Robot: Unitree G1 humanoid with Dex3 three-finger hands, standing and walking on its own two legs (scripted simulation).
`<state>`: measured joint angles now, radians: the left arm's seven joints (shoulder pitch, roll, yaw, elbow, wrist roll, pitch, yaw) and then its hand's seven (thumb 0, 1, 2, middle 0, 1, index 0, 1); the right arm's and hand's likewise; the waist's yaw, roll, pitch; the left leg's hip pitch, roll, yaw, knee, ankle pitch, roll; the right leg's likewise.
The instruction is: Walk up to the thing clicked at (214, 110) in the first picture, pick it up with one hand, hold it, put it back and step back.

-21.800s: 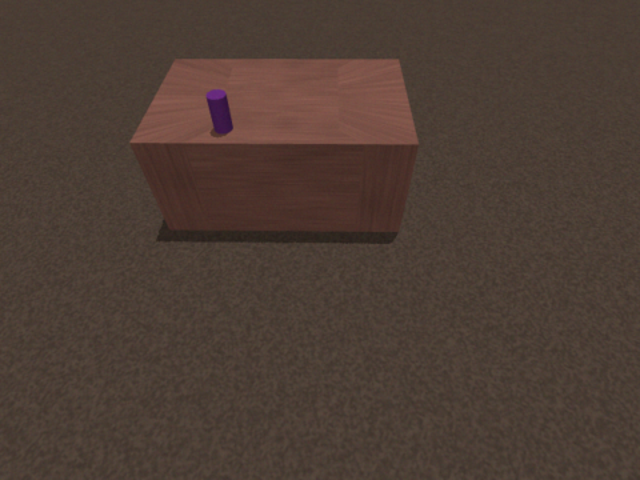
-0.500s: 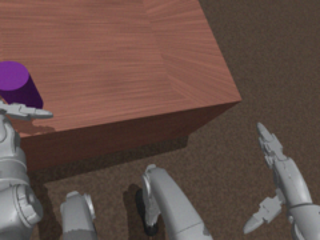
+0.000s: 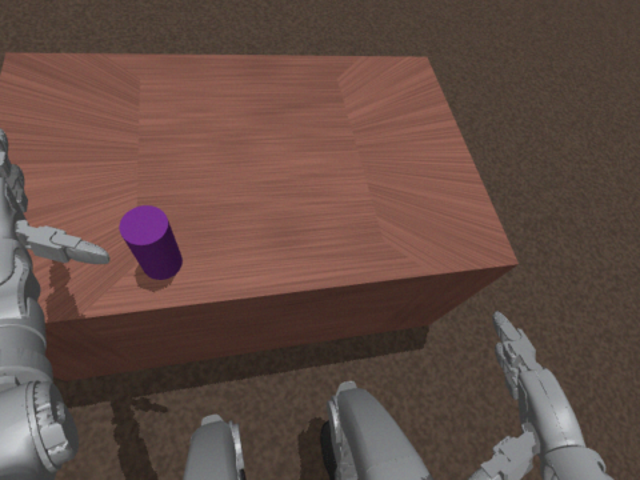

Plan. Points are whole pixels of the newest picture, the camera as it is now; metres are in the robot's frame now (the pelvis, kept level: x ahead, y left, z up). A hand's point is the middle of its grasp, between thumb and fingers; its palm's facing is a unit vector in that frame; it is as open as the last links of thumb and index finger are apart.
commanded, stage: home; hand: left
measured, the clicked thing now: (154, 245) +0.49 +0.17 -0.14
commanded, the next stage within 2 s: none
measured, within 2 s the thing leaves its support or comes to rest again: neither
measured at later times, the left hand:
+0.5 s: hand (53, 288) +0.36 +0.24 +0.03, palm faces +0.19 -0.94 -0.28, open 17.6 cm
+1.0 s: hand (134, 455) +0.19 +0.16 +0.01, palm faces +0.16 -0.96 -0.24, open 17.6 cm
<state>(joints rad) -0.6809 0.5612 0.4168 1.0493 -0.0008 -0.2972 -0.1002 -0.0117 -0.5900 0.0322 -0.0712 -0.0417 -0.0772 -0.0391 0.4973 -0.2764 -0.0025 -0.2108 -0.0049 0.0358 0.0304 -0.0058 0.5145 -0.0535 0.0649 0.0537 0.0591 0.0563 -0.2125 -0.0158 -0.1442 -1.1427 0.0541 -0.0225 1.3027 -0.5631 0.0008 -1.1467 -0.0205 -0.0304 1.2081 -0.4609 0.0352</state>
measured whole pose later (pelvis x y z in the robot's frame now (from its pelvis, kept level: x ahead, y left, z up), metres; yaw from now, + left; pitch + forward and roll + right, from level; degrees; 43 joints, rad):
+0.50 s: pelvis +0.04 +0.00 +0.07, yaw +1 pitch +13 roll -1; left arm -0.20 0.34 0.19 0.66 -0.01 -0.01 0.05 -0.01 -0.57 0.04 -0.05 -0.05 -0.05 -0.05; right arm 0.42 -0.23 0.03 0.08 0.05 0.13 -0.01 0.01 -0.55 -0.70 0.17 0.25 0.17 0.25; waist -0.05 0.00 -0.13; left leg -0.68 0.04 0.02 0.94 -0.48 -0.01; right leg -0.71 -0.03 -0.01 0.89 -0.40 0.03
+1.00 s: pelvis +0.03 -0.02 +0.07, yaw +2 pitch +8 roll +0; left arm 0.44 0.20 -0.01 0.13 -0.03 0.04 0.10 -0.01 -0.58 0.03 -0.06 -0.05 -0.05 -0.05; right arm 0.43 -0.20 0.00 0.10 0.04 0.10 -0.09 0.02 -0.85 -0.87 0.20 0.29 0.19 0.30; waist 0.01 -0.01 -0.10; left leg -0.59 0.03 0.00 0.92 -0.47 -0.03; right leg -0.63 -0.04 -0.02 0.93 -0.43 0.01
